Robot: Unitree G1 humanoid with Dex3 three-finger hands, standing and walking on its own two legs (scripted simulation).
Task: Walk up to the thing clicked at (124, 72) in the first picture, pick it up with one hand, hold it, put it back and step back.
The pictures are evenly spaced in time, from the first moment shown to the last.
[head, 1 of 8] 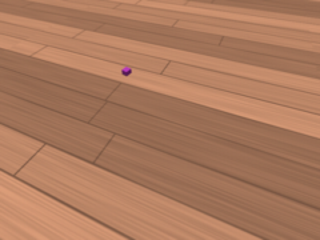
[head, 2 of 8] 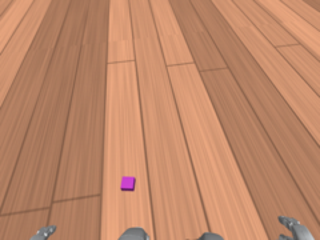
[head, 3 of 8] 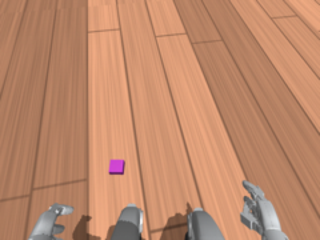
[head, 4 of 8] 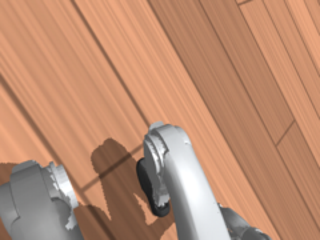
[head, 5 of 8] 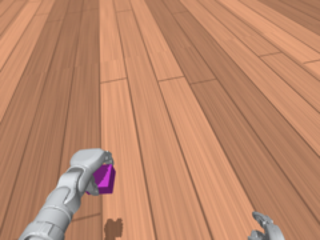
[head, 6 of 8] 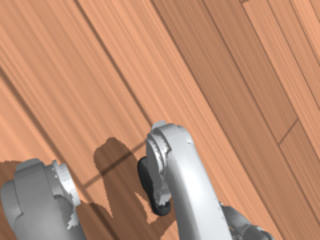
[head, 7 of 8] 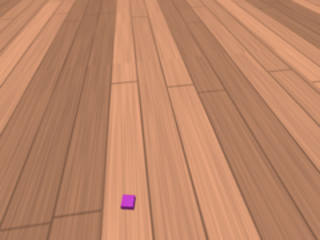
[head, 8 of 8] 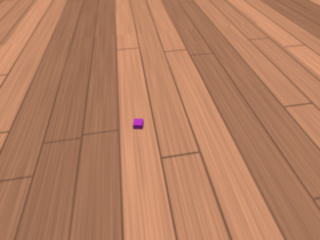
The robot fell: no
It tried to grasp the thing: yes
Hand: left
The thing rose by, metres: 0.67
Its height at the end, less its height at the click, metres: +0.00
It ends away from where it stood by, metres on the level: 0.02
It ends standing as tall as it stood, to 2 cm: yes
